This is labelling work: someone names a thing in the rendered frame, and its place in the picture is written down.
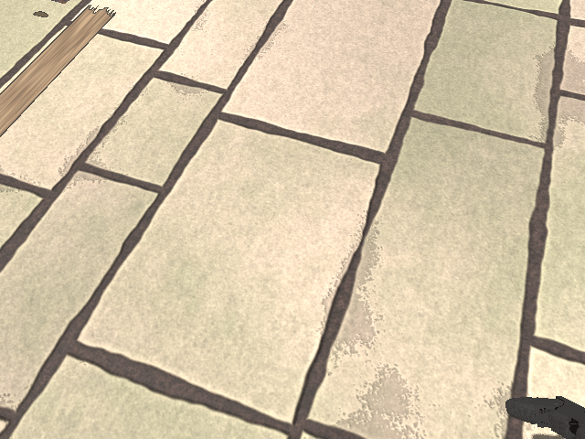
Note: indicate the robot right hand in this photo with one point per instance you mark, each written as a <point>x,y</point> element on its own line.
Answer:
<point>563,416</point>

